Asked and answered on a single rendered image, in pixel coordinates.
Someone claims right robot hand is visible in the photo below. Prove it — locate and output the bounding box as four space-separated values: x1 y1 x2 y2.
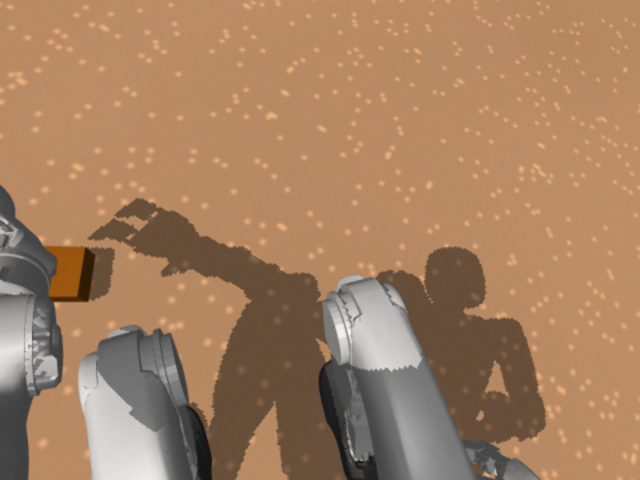
462 440 541 480

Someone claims small box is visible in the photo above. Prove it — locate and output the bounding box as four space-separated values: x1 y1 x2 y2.
43 246 95 302

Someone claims left robot foot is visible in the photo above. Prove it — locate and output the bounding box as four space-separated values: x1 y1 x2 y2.
186 405 212 480

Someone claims right robot foot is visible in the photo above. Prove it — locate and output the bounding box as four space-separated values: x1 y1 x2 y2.
319 361 378 480

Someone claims left robot arm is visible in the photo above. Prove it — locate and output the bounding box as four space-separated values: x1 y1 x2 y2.
0 213 63 480

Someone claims left robot hand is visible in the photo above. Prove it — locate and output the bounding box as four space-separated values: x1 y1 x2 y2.
0 185 57 277

